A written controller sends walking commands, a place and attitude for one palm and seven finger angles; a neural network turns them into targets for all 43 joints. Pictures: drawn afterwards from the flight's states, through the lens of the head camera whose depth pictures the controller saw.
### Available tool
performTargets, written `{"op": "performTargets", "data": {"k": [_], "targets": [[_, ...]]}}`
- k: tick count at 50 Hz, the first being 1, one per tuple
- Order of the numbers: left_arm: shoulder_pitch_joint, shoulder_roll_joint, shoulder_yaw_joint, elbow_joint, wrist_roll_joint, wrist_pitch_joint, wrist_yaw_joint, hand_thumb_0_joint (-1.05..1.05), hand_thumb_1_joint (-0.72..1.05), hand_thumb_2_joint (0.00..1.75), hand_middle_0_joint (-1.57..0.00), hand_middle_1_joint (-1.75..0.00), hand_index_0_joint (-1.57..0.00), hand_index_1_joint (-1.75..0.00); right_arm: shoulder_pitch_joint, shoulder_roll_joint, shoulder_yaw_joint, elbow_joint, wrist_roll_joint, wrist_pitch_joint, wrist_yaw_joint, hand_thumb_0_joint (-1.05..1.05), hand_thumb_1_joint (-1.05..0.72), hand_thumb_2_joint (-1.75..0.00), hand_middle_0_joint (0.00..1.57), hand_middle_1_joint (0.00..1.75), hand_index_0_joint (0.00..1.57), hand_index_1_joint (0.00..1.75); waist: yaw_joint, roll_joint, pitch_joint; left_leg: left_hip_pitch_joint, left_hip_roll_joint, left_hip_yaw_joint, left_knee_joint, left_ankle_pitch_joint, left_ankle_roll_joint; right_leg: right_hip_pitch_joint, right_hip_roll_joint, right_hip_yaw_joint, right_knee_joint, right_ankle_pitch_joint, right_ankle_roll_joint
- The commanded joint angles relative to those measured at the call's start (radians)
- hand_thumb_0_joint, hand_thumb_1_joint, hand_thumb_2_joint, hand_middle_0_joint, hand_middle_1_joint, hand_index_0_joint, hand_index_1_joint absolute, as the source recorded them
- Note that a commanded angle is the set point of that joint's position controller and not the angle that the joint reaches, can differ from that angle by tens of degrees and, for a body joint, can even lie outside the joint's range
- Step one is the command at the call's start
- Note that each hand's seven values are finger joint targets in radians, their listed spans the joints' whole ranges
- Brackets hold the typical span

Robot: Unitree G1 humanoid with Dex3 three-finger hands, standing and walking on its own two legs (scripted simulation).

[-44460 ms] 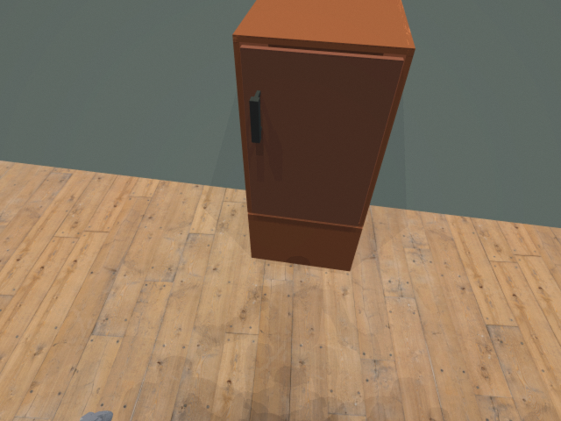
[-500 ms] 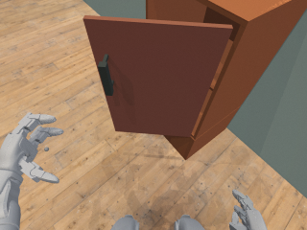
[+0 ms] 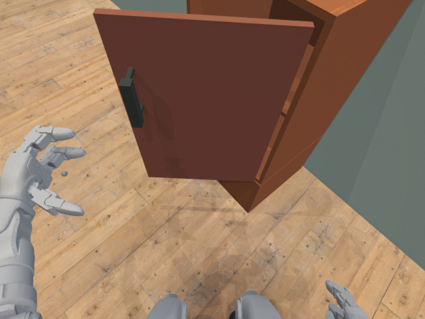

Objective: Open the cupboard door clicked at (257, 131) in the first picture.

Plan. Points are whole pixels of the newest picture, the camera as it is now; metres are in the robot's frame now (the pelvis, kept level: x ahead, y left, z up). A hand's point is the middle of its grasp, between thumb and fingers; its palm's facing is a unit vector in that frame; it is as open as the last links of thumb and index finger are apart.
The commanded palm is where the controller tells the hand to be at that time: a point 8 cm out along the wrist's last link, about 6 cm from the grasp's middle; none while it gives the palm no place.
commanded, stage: move the hooked fingers beside the handle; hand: left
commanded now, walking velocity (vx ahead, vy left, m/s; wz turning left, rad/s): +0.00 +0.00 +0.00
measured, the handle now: (134, 98) +0.56 +0.19 +0.04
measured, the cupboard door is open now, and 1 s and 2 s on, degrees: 48 48 48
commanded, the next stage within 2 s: slide the fingers in behind the handle in 1.88 s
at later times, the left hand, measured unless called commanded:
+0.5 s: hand (80, 143) +0.42 +0.27 +0.05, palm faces -0.01 -1.00 +0.00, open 14.0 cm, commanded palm +0.40 +0.31 +0.05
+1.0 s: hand (93, 120) +0.48 +0.26 +0.05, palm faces -0.02 -1.00 +0.00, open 14.0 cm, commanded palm +0.47 +0.30 +0.05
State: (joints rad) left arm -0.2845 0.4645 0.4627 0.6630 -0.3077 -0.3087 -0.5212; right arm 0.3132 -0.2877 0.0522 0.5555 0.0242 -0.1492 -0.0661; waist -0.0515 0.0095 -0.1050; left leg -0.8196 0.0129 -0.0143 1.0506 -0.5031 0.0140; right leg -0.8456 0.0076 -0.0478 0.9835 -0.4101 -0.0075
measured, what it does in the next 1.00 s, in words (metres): stands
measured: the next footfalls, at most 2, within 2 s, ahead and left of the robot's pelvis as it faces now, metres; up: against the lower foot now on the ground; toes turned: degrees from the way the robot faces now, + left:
none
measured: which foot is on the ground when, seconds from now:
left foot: down 0.00-1.00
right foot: down 0.00-1.00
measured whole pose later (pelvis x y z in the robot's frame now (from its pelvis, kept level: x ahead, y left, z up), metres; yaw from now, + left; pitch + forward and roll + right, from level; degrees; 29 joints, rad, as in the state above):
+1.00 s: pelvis -0.01 +0.01 -0.02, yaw -1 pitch +23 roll -4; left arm -0.85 0.65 0.50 1.17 -0.13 -0.36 -0.47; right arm 0.37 -0.30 0.07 0.60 -0.01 0.01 -0.04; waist -0.16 0.01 -0.10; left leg -1.03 0.02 -0.02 1.16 -0.52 0.03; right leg -1.04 0.02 -0.05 1.05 -0.40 0.00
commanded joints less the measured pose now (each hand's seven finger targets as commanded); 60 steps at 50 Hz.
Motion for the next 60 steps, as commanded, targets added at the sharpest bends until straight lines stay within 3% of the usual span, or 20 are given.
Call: {"op": "performTargets", "data": {"k": [1, 5, 8, 12, 14, 20, 24, 27, 32, 37, 38, 39, 42, 45, 48, 49, 52, 54, 55, 60], "targets": [[-0.313, 0.274, 0.055, -0.145, -0.011, -0.072, -0.004, 0.00, -0.50, 0.30, -0.30, -1.20, -0.30, -1.20, 0.040, -0.157, -0.074, -0.101, 0.007, -0.023, -0.009, 0.00, -0.90, -0.90, 0.20, 0.30, 0.20, 0.30, 0.003, 0.077, -0.319, 0.114, -0.010, -0.008, -0.155, 0.290, 0.002, 0.221, 0.018, 0.030, -0.100, 0.193, -0.020], [-0.397, 0.288, 0.044, -0.146, -0.001, -0.099, -0.007, 0.00, -0.50, 0.30, -0.30, -1.20, -0.30, -1.20, 0.055, -0.160, -0.078, -0.085, 0.005, -0.013, -0.010, 0.00, -0.90, -0.90, 0.20, 0.30, 0.20, 0.30, -0.002, 0.113, -0.365, 0.158, -0.006, -0.016, -0.147, 0.323, -0.001, 0.203, 0.020, 0.027, -0.091, 0.206, -0.024], [-0.466, 0.285, 0.032, -0.094, 0.008, -0.102, -0.004, 0.00, -0.50, 0.30, -0.30, -1.20, -0.30, -1.20, 0.068, -0.161, -0.078, -0.066, 0.005, -0.003, -0.011, 0.00, -0.90, -0.90, 0.20, 0.30, 0.20, 0.30, -0.018, 0.095, -0.363, 0.153, -0.003, -0.021, -0.136, 0.326, 0.000, 0.177, 0.022, 0.025, -0.083, 0.207, -0.023], [-0.498, 0.348, 0.075, -0.024, 0.026, -0.095, 0.007, 0.00, -0.50, 0.30, -0.30, -1.20, -0.30, -1.20, 0.085, -0.169, -0.078, -0.062, 0.002, 0.015, -0.008, 0.00, -0.90, -0.90, 0.20, 0.30, 0.20, 0.30, -0.006, 0.103, -0.380, 0.132, -0.004, -0.020, -0.125, 0.353, -0.001, 0.185, 0.022, 0.025, -0.067, 0.229, -0.027], [-0.504, 0.337, 0.066, -0.024, 0.039, -0.097, 0.013, 0.00, -0.50, 0.30, -0.30, -1.20, -0.30, -1.20, 0.088, -0.163, -0.079, -0.068, 0.000, 0.023, -0.002, 0.00, -0.90, -0.90, 0.20, 0.30, 0.20, 0.30, 0.002, 0.131, -0.418, 0.157, -0.003, -0.019, -0.126, 0.381, -0.005, 0.192, 0.020, 0.024, -0.062, 0.248, -0.025], [-0.575, 0.350, 0.069, 0.072, 0.051, -0.101, 0.023, 0.00, -0.50, 0.30, -0.30, -1.20, -0.30, -1.20, 0.109, -0.169, -0.078, -0.057, -0.002, 0.051, 0.005, 0.00, -0.90, -0.90, 0.20, 0.30, 0.20, 0.30, -0.026, 0.070, -0.394, 0.105, 0.001, -0.013, -0.108, 0.353, 0.003, 0.174, 0.025, 0.025, -0.061, 0.247, -0.019], [-0.642, 0.373, 0.064, 0.093, 0.072, -0.113, 0.020, 0.00, -0.50, 0.30, -0.30, -1.20, -0.30, -1.20, 0.123, -0.174, -0.079, -0.053, -0.005, 0.068, 0.009, 0.00, -0.90, -0.90, 0.20, 0.30, 0.20, 0.30, -0.023, 0.118, -0.422, 0.132, 0.004, -0.021, -0.106, 0.373, -0.002, 0.152, 0.026, 0.022, -0.049, 0.243, -0.025], [-0.694, 0.367, 0.050, 0.117, 0.075, -0.122, 0.019, 0.00, -0.50, 0.30, -0.30, -1.20, -0.30, -1.20, 0.134, -0.174, -0.078, -0.048, -0.007, 0.078, 0.011, 0.00, -0.90, -0.90, 0.20, 0.30, 0.20, 0.30, -0.042, 0.104, -0.420, 0.128, 0.005, -0.024, -0.090, 0.387, 0.002, 0.131, 0.032, 0.020, -0.043, 0.250, -0.026], [-0.785, 0.432, 0.084, 0.184, 0.085, -0.132, 0.016, 0.00, -0.50, 0.30, -0.30, -1.20, -0.30, -1.20, 0.148, -0.182, -0.075, -0.028, -0.009, 0.097, 0.007, 0.00, -0.90, -0.90, 0.20, 0.30, 0.20, 0.30, -0.055, 0.095, -0.421, 0.090, 0.005, -0.025, -0.076, 0.345, 0.007, 0.122, 0.032, 0.026, -0.041, 0.232, -0.025], [-0.867, 0.417, 0.039, 0.192, 0.114, -0.139, 0.025, 0.00, -0.50, 0.30, -0.30, -1.20, -0.30, -1.20, 0.168, -0.184, -0.073, -0.019, -0.017, 0.111, 0.011, 0.00, -0.90, -0.90, 0.20, 0.30, 0.20, 0.30, -0.072, 0.175, -0.451, 0.159, 0.009, -0.044, -0.073, 0.389, -0.004, 0.054, 0.034, 0.013, -0.032, 0.215, -0.027], [-0.869, 0.449, 0.065, 0.192, 0.119, -0.142, 0.029, 0.00, -0.50, 0.30, -0.30, -1.20, -0.30, -1.20, 0.176, -0.190, -0.075, -0.011, -0.020, 0.116, 0.013, 0.00, -0.90, -0.90, 0.20, 0.30, 0.20, 0.30, -0.064, 0.175, -0.486, 0.174, 0.013, -0.047, -0.070, 0.411, -0.010, 0.061, 0.033, 0.012, -0.029, 0.225, -0.025], [-0.863, 0.434, 0.054, 0.203, 0.120, -0.141, 0.029, 0.00, -0.50, 0.30, -0.30, -1.20, -0.30, -1.20, 0.179, -0.189, -0.075, -0.011, -0.020, 0.119, 0.014, 0.00, -0.90, -0.90, 0.20, 0.30, 0.20, 0.30, -0.068, 0.176, -0.497, 0.185, 0.013, -0.049, -0.066, 0.424, -0.010, 0.056, 0.033, 0.012, -0.029, 0.230, -0.024], [-0.886, 0.434, 0.057, 0.249, 0.112, -0.129, 0.033, 0.00, -0.50, 0.30, -0.30, -1.20, -0.30, -1.20, 0.187, -0.191, -0.070, -0.012, -0.020, 0.130, 0.015, 0.00, -0.90, -0.90, 0.20, 0.30, 0.20, 0.30, -0.083, 0.135, -0.468, 0.139, 0.012, -0.047, -0.061, 0.403, -0.002, 0.056, 0.036, 0.009, -0.028, 0.229, -0.023], [-0.936, 0.462, 0.052, 0.316, 0.145, -0.105, 0.049, 0.00, -0.50, 0.30, -0.30, -1.20, -0.30, -1.20, 0.194, -0.195, -0.064, -0.004, -0.021, 0.141, 0.015, 0.00, -0.90, -0.90, 0.20, 0.30, 0.20, 0.30, -0.101, 0.136, -0.401, 0.075, 0.012, -0.046, -0.068, 0.313, 0.005, 0.031, 0.032, 0.013, -0.040, 0.176, -0.018], [-0.972, 0.547, 0.096, 0.283, 0.169, -0.121, 0.064, 0.00, -0.50, 0.30, -0.30, -1.20, -0.30, -1.20, 0.210, -0.201, -0.062, -0.010, -0.029, 0.151, 0.016, 0.00, -0.90, -0.90, 0.20, 0.30, 0.20, 0.30, -0.090, 0.171, -0.488, 0.105, 0.012, -0.050, -0.053, 0.365, 0.001, 0.046, 0.034, 0.015, -0.021, 0.207, -0.022], [-0.995, 0.508, 0.062, 0.278, 0.169, -0.126, 0.066, 0.00, -0.50, 0.30, -0.30, -1.20, -0.30, -1.20, 0.209, -0.196, -0.062, -0.008, -0.028, 0.152, 0.017, 0.00, -0.90, -0.90, 0.20, 0.30, 0.20, 0.30, -0.109, 0.175, -0.491, 0.118, 0.013, -0.050, -0.047, 0.375, 0.003, 0.031, 0.034, 0.015, -0.022, 0.213, -0.019], [-1.030, 0.494, 0.055, 0.254, 0.162, -0.148, 0.069, 0.00, -0.50, 0.30, -0.30, -1.20, -0.30, -1.20, 0.222, -0.197, -0.063, -0.006, -0.035, 0.156, 0.021, 0.00, -0.90, -0.90, 0.20, 0.30, 0.20, 0.30, -0.113, 0.218, -0.524, 0.178, 0.017, -0.064, -0.038, 0.445, -0.010, -0.001, 0.040, 0.005, -0.010, 0.227, -0.025], [-1.033, 0.472, 0.038, 0.312, 0.166, -0.132, 0.068, 0.00, -0.50, 0.30, -0.30, -1.20, -0.30, -1.20, 0.225, -0.200, -0.061, 0.009, -0.034, 0.165, 0.025, 0.00, -0.90, -0.90, 0.20, 0.30, 0.20, 0.30, -0.132, 0.198, -0.480, 0.167, 0.024, -0.067, -0.040, 0.413, -0.010, -0.034, 0.040, 0.001, -0.023, 0.201, -0.019], [-0.993, 0.495, 0.068, 0.336, 0.164, -0.120, 0.071, 0.00, -0.50, 0.30, -0.30, -1.20, -0.30, -1.20, 0.236, -0.206, -0.062, 0.005, -0.036, 0.171, 0.025, 0.00, -0.90, -0.90, 0.20, 0.30, 0.20, 0.30, -0.118, 0.164, -0.483, 0.144, 0.023, -0.068, -0.045, 0.408, -0.007, -0.007, 0.040, 0.001, -0.024, 0.206, -0.019], [-0.938, 0.491, 0.056, 0.330, 0.183, -0.091, 0.071, 0.00, -0.50, 0.30, -0.30, -1.20, -0.30, -1.20, 0.243, -0.198, -0.059, -0.017, -0.035, 0.193, 0.030, 0.00, -0.90, -0.90, 0.20, 0.30, 0.20, 0.30, -0.103, 0.178, -0.483, 0.126, 0.020, -0.053, -0.052, 0.425, -0.001, 0.022, 0.038, 0.004, -0.024, 0.239, -0.017]]}}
